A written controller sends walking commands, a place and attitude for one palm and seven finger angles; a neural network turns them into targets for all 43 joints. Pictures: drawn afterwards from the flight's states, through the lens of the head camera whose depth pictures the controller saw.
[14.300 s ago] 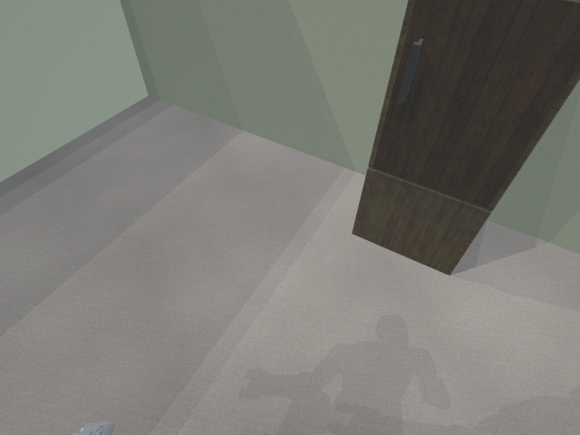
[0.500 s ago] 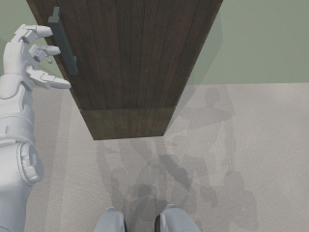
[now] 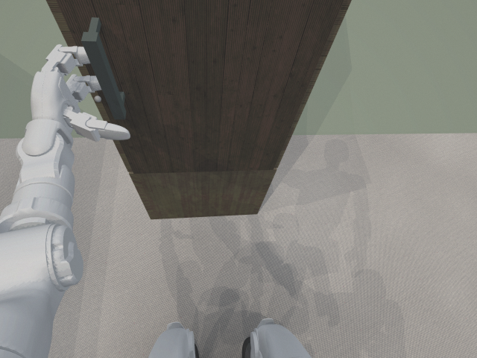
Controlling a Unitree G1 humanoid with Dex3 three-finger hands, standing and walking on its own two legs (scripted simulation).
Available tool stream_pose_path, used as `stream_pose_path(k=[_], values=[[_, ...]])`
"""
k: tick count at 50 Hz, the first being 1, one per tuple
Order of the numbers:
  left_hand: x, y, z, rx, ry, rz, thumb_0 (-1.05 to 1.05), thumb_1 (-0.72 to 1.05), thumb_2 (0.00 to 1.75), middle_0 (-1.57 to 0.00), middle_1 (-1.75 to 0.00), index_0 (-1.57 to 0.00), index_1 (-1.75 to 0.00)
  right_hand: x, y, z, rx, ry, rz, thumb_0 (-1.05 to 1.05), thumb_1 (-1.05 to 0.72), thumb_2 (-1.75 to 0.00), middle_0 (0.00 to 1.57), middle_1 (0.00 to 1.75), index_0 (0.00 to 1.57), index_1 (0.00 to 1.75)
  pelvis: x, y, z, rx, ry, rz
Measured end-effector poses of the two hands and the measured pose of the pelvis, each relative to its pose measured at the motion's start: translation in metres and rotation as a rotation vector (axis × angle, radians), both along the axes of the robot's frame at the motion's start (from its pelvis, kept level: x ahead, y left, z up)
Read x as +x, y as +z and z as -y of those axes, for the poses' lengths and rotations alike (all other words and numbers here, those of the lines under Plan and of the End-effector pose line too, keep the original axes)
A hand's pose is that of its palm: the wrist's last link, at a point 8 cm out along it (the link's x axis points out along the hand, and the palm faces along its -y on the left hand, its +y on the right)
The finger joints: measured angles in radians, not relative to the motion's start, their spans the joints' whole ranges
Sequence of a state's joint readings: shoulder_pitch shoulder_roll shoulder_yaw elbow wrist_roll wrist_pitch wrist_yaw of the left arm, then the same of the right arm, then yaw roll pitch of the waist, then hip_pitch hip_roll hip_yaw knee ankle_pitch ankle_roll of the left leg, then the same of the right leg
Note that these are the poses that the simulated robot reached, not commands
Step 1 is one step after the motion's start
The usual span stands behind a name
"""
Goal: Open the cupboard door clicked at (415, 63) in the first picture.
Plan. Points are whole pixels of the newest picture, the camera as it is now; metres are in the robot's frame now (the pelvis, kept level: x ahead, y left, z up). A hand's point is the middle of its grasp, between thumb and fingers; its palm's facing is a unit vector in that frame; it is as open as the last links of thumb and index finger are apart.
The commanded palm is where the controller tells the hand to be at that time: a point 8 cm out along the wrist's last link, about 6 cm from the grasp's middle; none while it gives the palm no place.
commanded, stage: slide the fingers in behind the handle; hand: left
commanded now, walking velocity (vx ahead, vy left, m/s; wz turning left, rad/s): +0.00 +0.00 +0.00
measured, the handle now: (108, 73) +0.56 +0.18 +0.09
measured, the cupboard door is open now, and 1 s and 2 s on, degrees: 0 0 8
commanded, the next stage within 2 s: close the thumb around the handle in 0.74 s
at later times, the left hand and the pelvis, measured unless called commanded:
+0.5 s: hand (117, 101) +0.50 +0.16 +0.09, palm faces +0.00 -1.00 +0.00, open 14.0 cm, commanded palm +0.48 +0.21 +0.09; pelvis +0.00 +0.00 +0.00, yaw +0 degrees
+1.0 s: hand (121, 98) +0.51 +0.16 +0.09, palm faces +0.01 -1.00 -0.01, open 13.3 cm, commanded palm +0.49 +0.20 +0.09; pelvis +0.00 +0.00 +0.00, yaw +0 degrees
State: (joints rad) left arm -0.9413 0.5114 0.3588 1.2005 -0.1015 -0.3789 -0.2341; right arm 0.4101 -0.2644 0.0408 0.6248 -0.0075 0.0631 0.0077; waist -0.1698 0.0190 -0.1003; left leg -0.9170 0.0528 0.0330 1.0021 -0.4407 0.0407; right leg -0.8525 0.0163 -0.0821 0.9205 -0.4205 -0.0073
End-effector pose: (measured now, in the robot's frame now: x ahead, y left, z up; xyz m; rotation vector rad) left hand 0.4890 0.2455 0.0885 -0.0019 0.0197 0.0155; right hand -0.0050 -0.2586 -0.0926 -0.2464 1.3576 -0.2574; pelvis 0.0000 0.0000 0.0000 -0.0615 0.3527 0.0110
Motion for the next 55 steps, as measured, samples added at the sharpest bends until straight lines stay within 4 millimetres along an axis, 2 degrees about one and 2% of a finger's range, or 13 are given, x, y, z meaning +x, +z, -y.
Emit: stream_pose_path(k=[21,45,50,55], values=[[-0.005,0.002,0.028,-0.006,-0.023,0.015,-0.01,-0.50,0.30,-0.29,-1.20,-0.30,-1.21,0.005,-0.002,-0.001,0.024,-0.006,0.029,0.01,-0.90,-0.90,0.20,0.30,0.20,0.30,0.001,0.002,0.001,0.007,-0.006,0.016],[0.000,0.000,0.036,0.004,-0.013,0.005,-0.01,-0.49,0.30,-0.30,-1.21,-0.30,-1.20,-0.006,-0.003,0.006,0.008,-0.009,0.008,0.01,-0.90,-0.90,0.20,0.30,0.20,0.30,-0.003,0.000,0.003,0.011,-0.005,0.008],[0.001,0.000,0.035,0.007,-0.010,0.007,-0.01,-0.40,0.35,-0.31,-1.22,-0.32,-1.23,-0.007,-0.002,0.006,0.008,-0.015,0.009,0.01,-0.90,-0.90,0.20,0.30,0.20,0.30,-0.003,0.000,0.004,0.013,-0.008,0.006],[0.000,0.000,0.032,0.007,-0.009,0.004,-0.01,-0.20,0.43,-0.33,-1.24,-0.33,-1.24,-0.005,-0.002,0.004,0.015,-0.017,0.012,0.01,-0.90,-0.90,0.20,0.30,0.20,0.30,-0.001,0.001,0.004,0.012,-0.010,0.009]])
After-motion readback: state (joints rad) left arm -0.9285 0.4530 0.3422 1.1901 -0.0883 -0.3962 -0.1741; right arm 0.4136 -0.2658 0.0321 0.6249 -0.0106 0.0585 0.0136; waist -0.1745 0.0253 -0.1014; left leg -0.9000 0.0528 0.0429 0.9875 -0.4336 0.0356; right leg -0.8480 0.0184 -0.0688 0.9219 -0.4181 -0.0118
